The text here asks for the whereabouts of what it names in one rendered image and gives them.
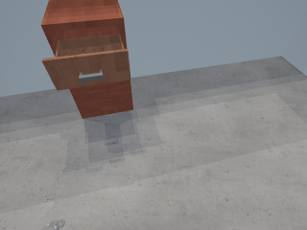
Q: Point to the cabinet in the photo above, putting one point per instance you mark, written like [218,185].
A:
[71,19]

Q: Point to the handle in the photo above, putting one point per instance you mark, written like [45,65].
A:
[91,77]

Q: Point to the robot left hand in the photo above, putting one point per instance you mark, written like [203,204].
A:
[54,225]

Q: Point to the drawer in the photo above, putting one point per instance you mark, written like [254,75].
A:
[88,55]

